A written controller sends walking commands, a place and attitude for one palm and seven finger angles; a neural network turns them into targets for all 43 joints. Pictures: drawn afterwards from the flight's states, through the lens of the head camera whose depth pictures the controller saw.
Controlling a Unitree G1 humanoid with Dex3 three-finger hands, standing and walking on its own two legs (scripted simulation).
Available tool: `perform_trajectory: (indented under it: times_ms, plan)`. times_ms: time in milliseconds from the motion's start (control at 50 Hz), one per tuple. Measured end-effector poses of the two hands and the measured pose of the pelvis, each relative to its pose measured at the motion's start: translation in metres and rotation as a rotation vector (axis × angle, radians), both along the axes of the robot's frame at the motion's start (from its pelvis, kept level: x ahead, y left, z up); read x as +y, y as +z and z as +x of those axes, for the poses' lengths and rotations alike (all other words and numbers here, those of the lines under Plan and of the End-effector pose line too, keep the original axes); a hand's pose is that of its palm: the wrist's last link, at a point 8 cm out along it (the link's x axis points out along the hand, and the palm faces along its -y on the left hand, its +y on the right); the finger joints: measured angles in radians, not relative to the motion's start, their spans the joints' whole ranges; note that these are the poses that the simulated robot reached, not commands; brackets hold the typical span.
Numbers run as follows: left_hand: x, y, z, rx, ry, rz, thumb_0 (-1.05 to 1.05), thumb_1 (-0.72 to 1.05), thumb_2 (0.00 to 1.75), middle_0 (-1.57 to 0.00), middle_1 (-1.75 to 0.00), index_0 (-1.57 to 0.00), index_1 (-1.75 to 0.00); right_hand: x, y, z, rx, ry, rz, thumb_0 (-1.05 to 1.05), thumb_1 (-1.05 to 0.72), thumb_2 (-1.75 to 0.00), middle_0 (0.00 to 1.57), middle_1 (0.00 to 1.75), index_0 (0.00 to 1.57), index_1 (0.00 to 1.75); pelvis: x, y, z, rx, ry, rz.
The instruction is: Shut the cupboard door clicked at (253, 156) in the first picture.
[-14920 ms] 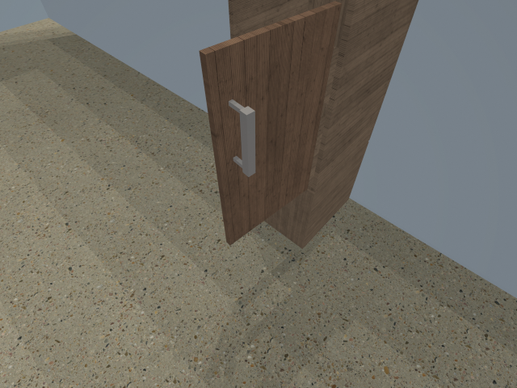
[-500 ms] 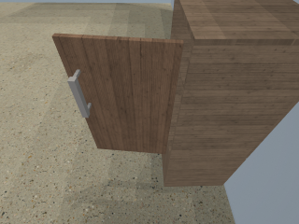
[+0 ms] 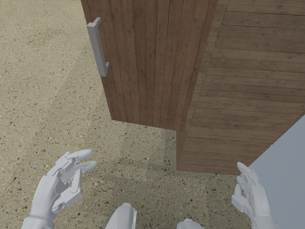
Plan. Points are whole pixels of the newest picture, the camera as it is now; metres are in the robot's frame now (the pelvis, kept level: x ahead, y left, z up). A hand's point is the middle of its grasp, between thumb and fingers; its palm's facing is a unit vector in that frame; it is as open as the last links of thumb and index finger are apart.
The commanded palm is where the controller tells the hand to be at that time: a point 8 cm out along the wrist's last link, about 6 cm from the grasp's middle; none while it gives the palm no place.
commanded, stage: raise the hand and make a fist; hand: left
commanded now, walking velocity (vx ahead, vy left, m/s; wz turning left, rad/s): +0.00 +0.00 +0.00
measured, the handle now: (100, 48) +0.57 +0.22 +0.16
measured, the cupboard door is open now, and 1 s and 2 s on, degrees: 84 84 84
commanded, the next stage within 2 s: bring the fist close to the handle in 1.44 s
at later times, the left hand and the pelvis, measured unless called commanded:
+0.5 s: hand (72, 163) +0.23 +0.20 +0.10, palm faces -0.07 -1.00 -0.05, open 3.6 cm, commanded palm +0.21 +0.25 +0.11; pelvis +0.01 +0.03 +0.03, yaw +0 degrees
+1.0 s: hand (66, 142) +0.25 +0.20 +0.15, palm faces -0.05 -1.00 -0.07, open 3.1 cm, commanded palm +0.23 +0.26 +0.16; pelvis +0.03 +0.01 +0.06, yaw +1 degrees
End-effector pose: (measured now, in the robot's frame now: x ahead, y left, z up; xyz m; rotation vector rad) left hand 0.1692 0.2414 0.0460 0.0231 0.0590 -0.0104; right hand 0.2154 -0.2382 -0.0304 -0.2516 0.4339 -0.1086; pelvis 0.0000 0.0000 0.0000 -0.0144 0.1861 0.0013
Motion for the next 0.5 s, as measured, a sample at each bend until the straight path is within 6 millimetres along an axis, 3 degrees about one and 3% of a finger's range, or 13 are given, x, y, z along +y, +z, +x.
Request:
perform_trajectory:
  times_ms: [80, 160, 320, 400, 500]
  plan:
    - [0.000, 0.023, 0.009, -0.098, -0.032, 0.020, 0.02, 0.90, 0.90, -0.54, -0.67, -0.54, -0.67, 0.020, -0.011, -0.014, 0.043, 0.025, 0.019, 0.01, -0.90, -0.90, 0.20, 0.30, 0.20, 0.30, 0.004, 0.000, -0.004, -0.008, 0.014, -0.024]
    - [-0.007, 0.029, 0.032, -0.057, -0.116, 0.009, 0.02, 0.90, 0.90, -0.61, -0.75, -0.61, -0.75, 0.035, -0.021, -0.038, 0.120, 0.002, 0.058, 0.01, -0.90, -0.90, 0.20, 0.30, 0.20, 0.30, 0.010, 0.007, -0.005, -0.011, 0.013, -0.032]
    - [0.006, 0.043, 0.045, 0.025, -0.066, 0.016, 0.02, 0.90, 0.90, -0.76, -0.91, -0.76, -0.90, 0.037, -0.017, -0.079, 0.228, -0.091, 0.074, 0.01, -0.90, -0.90, 0.20, 0.30, 0.21, 0.30, 0.023, 0.026, 0.006, -0.020, -0.010, -0.022]
    - [0.015, 0.052, 0.044, -0.012, -0.044, 0.033, 0.02, 0.90, 0.90, -0.83, -0.99, -0.83, -0.98, 0.031, -0.014, -0.080, 0.246, -0.087, 0.043, 0.01, -0.90, -0.90, 0.20, 0.30, 0.21, 0.30, 0.027, 0.028, 0.010, -0.020, -0.008, -0.021]
    - [0.015, 0.056, 0.044, -0.013, -0.064, 0.027, 0.02, 0.91, 0.90, -0.92, -1.09, -0.92, -1.08, 0.026, -0.006, -0.064, 0.218, -0.073, 0.014, 0.01, -0.90, -0.90, 0.20, 0.30, 0.20, 0.30, 0.030, 0.030, 0.014, -0.027, -0.003, -0.022]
